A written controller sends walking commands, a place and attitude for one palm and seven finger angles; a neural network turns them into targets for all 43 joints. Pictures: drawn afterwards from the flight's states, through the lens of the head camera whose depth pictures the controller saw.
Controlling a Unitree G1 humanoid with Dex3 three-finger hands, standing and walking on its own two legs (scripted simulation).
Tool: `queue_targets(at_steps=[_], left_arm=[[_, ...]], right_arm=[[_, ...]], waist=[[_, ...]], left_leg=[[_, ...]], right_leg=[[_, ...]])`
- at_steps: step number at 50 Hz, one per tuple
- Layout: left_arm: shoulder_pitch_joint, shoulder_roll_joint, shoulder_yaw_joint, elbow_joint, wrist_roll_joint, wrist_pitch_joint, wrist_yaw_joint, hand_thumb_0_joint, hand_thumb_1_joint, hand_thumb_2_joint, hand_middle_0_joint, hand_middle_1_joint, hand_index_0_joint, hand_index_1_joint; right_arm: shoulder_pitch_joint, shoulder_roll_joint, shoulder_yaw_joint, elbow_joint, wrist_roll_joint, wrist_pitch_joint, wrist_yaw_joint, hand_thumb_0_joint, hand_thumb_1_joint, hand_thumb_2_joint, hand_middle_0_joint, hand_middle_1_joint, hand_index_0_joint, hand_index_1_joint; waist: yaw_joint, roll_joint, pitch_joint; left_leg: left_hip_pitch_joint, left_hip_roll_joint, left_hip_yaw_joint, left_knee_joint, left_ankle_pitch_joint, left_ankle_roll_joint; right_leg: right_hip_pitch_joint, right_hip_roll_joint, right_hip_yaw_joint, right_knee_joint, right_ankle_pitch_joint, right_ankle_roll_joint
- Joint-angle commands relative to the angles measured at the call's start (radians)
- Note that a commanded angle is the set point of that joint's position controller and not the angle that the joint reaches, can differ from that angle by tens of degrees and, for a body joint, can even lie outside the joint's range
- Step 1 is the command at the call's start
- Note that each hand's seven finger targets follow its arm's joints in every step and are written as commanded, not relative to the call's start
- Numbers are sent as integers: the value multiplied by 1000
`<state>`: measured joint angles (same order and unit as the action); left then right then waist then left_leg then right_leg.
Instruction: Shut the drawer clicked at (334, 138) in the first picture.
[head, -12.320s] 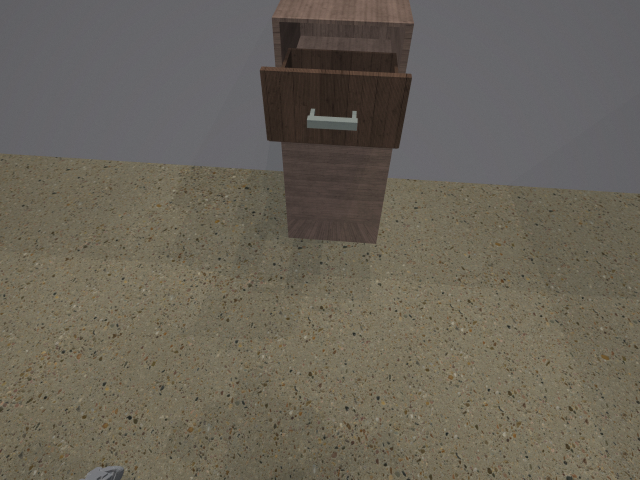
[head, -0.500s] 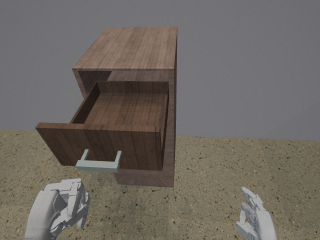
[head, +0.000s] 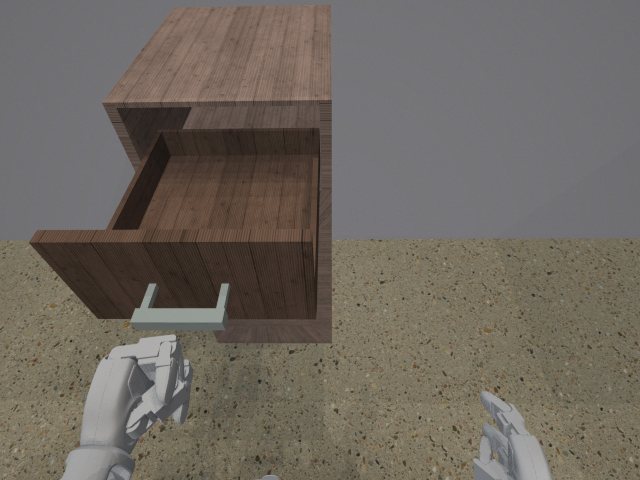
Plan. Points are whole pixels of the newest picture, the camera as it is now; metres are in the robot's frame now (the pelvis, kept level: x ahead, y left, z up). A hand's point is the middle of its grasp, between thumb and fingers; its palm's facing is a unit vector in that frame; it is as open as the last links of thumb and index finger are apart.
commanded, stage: bring the fist close to the handle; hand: left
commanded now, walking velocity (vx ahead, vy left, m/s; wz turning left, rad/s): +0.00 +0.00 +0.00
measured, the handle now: (184, 305) +0.32 +0.20 +0.05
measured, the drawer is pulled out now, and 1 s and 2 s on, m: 0.30 0.30 0.18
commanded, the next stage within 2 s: push the drawer shut in 0.72 s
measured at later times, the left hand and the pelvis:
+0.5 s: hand (204, 371) +0.24 +0.15 +0.04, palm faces +0.01 -1.00 -0.04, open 3.3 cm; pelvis +0.00 +0.01 -0.02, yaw -1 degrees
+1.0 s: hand (205, 364) +0.25 +0.15 +0.04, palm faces +0.02 -1.00 -0.05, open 3.3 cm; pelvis +0.00 +0.00 -0.02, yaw +0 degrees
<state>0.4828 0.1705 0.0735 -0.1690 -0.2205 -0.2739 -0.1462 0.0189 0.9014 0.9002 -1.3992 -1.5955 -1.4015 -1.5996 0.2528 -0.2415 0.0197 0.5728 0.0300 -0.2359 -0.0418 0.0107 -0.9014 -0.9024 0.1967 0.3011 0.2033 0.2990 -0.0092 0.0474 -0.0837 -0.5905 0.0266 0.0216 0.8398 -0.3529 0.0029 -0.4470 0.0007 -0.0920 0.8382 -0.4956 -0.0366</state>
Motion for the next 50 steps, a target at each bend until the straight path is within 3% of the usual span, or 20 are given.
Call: queue_targets(at_steps=[1, 4, 13, 14, 16, 18, 21, 23, 26, 29, 31, 34, 37, 39, 42, 43, 44, 47, 49, 50], left_arm=[[-47, 73, 29, -201, -4, -89, 15, 0, 900, 900, -1400, -1600, -1400, -1600], [-98, 72, 11, -184, 13, -103, 32, 0, 900, 900, -1400, -1600, -1400, -1600], [-218, 63, 1, -124, 26, -129, 61, 0, 900, 900, -1400, -1600, -1400, -1600], [-210, 88, 24, -106, 34, -130, 66, 0, 900, 900, -1400, -1600, -1400, -1600], [-250, 69, 2, -91, 33, -132, 62, 0, 900, 900, -1400, -1600, -1400, -1600], [-214, 61, -7, -125, 27, -131, 62, 0, 900, 900, -1400, -1600, -1400, -1600], [-164, 83, 17, -130, 27, -115, 72, 0, 900, 900, -1400, -1600, -1400, -1600], [-212, 64, -17, -152, 31, -113, 77, 0, 900, 900, -1400, -1600, -1400, -1600], [-171, 45, -29, -127, 37, -111, 89, 0, 900, 900, -1400, -1600, -1400, -1600], [-166, 83, 5, -124, 42, -114, 96, 0, 900, 900, -1400, -1600, -1400, -1600], [-160, 64, -13, -142, 40, -121, 93, 0, 900, 900, -1400, -1600, -1400, -1600], [-172, 100, 21, -135, 36, -130, 94, 0, 900, 900, -1400, -1600, -1400, -1600], [-167, 92, 23, -139, 23, -139, 82, 0, 900, 900, -1400, -1600, -1400, -1600], [-151, 92, 26, -130, 19, -138, 75, 0, 900, 900, -1400, -1600, -1400, -1600], [-177, 86, 18, -116, 11, -135, 59, 0, 900, 900, -1400, -1600, -1400, -1600], [-231, 82, 5, -108, 10, -134, 54, 0, 900, 900, -1400, -1600, -1400, -1600], [-273, 108, 28, -81, 13, -133, 56, 0, 900, 900, -1400, -1600, -1400, -1600], [-320, 116, 52, -43, 0, -138, 44, 0, 900, 900, -1400, -1600, -1400, -1600], [-331, 150, 92, -29, -7, -136, 39, 0, 900, 900, -1400, -1600, -1400, -1600], [-331, 140, 90, -11, -11, -132, 35, 0, 900, 900, -1400, -1600, -1400, -1600]], right_arm=[[-97, -106, -48, -177, -1, -47, 1, 0, -900, -900, 200, 300, 200, 300], [-94, -112, -47, -179, -6, -36, 2, 0, -900, -900, 200, 300, 200, 300], [-82, -114, -47, -192, -14, 4, 9, 0, -900, -900, 200, 300, 200, 300], [-81, -118, -48, -188, -15, 11, 8, 0, -900, -900, 200, 300, 200, 300], [-82, -115, -47, -190, -14, 19, 11, 0, -900, -900, 200, 300, 200, 300], [-81, -112, -48, -209, -12, 24, 13, 0, -900, -900, 200, 300, 200, 300], [-74, -111, -48, -218, -10, 43, 12, 0, -900, -900, 200, 300, 200, 300], [-75, -110, -44, -217, -9, 47, 13, 0, -900, -900, 200, 300, 200, 300], [-72, -109, -45, -224, -10, 57, 14, 0, -900, -900, 200, 300, 200, 300], [-73, -115, -46, -221, -11, 66, 11, 0, -900, -900, 200, 300, 200, 300], [-73, -109, -46, -232, -11, 69, 12, 0, -900, -900, 200, 300, 200, 300], [-75, -114, -46, -223, -13, 73, 7, 0, -900, -900, 200, 300, 200, 300], [-74, -108, -47, -222, -9, 71, 7, 0, -900, -900, 200, 300, 200, 300], [-78, -112, -48, -220, -9, 72, 5, 0, -900, -900, 200, 300, 200, 300], [-72, -112, -47, -215, -6, 71, 3, 0, -900, -900, 200, 300, 200, 300], [-74, -114, -44, -210, -5, 70, 1, 0, -900, -900, 200, 300, 200, 300], [-75, -120, -45, -197, -7, 71, -4, 0, -900, -900, 200, 300, 200, 300], [-78, -118, -46, -185, -6, 66, -7, 0, -900, -900, 200, 300, 200, 300], [-77, -122, -47, -180, -6, 66, -9, 0, -900, -900, 200, 300, 200, 300], [-80, -118, -47, -179, -4, 69, -9, 0, -900, -900, 200, 300, 200, 300]], waist=[[1, -41, -121], [-9, -55, -108], [-16, -40, -197], [-9, -43, -199], [-16, -27, -205], [-2, -8, -245], [4, -36, -248], [-16, -11, -226], [-16, -43, -195], [-16, -54, -184], [-13, -34, -203], [-15, -52, -195], [-12, -21, -207], [-14, -47, -206], [-23, -40, -195], [-38, -43, -181], [-44, -65, -157], [-31, -50, -193], [-19, -51, -228], [-18, -56, -235]], left_leg=[[158, -23, -36, -72, 165, 30], [128, -20, -45, -59, 133, 29], [85, -16, -48, 1, 121, 24], [72, -14, -50, 3, 122, 25], [68, -14, -51, 14, 126, 24], [94, -13, -49, 9, 154, 24], [92, -10, -44, 2, 176, 25], [96, -10, -47, 6, 168, 25], [78, -9, -49, 4, 138, 26], [59, -11, -47, 6, 125, 27], [64, -14, -40, 11, 129, 26], [46, -14, -39, 20, 124, 31], [58, -16, -35, 22, 134, 27], [53, -16, -36, 22, 140, 30], [49, -18, -35, 27, 138, 29], [41, -18, -37, 32, 119, 30], [22, -17, -41, 38, 101, 32], [25, -20, -37, 41, 97, 30], [34, -21, -34, 38, 129, 31], [44, -21, -30, 34, 142, 31]], right_leg=[[-97, 6, 33, -121, 304, 30], [-137, 10, 31, -102, 259, 28], [-188, 13, 35, -34, 243, 23], [-186, 15, 37, -31, 237, 20], [-201, 15, 37, -18, 247, 19], [-174, 15, 34, -16, 271, 17], [-148, 18, 36, -23, 304, 19], [-172, 17, 34, -23, 295, 21], [-187, 20, 32, -28, 267, 23], [-183, 19, 37, -31, 257, 23], [-178, 16, 42, -27, 267, 24], [-173, 17, 54, -35, 269, 26], [-164, 14, 57, -35, 283, 24], [-156, 14, 56, -40, 294, 27], [-162, 11, 62, -43, 305, 30], [-178, 10, 66, -48, 285, 33], [-193, 10, 71, -54, 262, 34], [-175, 6, 88, -58, 252, 33], [-134, 3, 95, -60, 298, 34], [-126, 1, 96, -62, 327, 37]])
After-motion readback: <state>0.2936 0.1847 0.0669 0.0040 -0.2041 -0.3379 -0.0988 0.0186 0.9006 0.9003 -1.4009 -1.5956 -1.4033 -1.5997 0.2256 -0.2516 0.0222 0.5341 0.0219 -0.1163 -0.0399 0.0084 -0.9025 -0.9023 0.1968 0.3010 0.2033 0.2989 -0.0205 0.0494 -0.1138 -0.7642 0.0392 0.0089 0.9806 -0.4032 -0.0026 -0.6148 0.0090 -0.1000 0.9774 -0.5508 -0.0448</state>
